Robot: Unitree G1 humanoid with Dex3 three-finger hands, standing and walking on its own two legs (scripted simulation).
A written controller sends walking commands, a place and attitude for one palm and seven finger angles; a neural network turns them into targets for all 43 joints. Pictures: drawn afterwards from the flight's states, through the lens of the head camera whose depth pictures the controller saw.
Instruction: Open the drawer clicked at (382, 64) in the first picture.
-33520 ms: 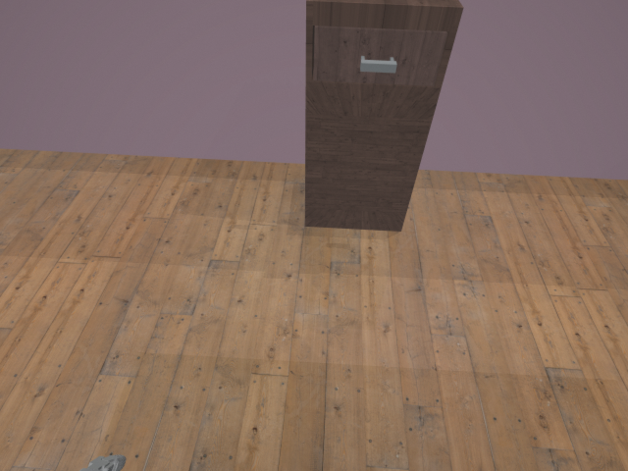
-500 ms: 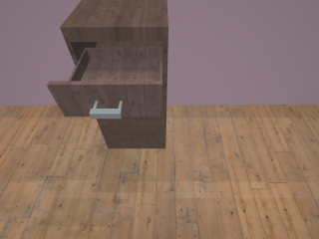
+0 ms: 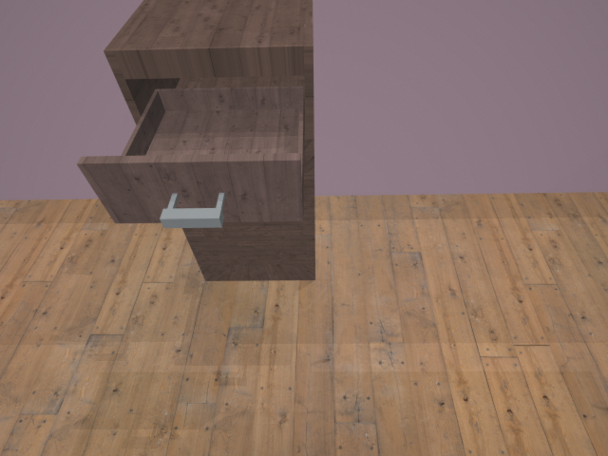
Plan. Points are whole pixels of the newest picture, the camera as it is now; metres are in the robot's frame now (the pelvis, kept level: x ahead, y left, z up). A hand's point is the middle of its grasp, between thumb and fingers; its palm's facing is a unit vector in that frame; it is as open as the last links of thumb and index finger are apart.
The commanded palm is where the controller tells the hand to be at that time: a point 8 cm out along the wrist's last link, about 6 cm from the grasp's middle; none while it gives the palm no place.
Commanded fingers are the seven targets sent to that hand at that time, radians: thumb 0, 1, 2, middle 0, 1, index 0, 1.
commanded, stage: look to check the result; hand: left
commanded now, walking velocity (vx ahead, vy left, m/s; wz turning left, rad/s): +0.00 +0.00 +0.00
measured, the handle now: (195, 208) +0.51 +0.24 -0.01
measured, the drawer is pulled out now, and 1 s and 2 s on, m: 0.28 0.28 0.28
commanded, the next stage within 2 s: stand and wait in 0.20 s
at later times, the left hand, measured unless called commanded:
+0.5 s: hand out of the picture +0.02 +0.17 -0.17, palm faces +0.04 -0.97 -0.22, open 7.4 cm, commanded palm none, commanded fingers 0.00 0.90 0.90 -0.20 -0.30 -0.20 -0.30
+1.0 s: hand out of the picture +0.06 +0.20 -0.17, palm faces +0.02 -0.97 -0.25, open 7.4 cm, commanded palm none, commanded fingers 0.00 0.90 0.90 -0.20 -0.30 -0.20 -0.30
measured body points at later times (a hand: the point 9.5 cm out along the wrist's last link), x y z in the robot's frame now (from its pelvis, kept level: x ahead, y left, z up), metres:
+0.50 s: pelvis +0.01 -0.01 +0.00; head +0.04 -0.02 +0.45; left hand +0.02 +0.22 -0.15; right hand -0.01 -0.22 -0.17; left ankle +0.01 +0.14 -0.74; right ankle +0.02 -0.07 -0.74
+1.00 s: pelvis +0.02 +0.00 +0.00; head +0.04 -0.01 +0.45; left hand +0.06 +0.25 -0.15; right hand +0.03 -0.23 -0.16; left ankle +0.01 +0.14 -0.74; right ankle +0.02 -0.07 -0.74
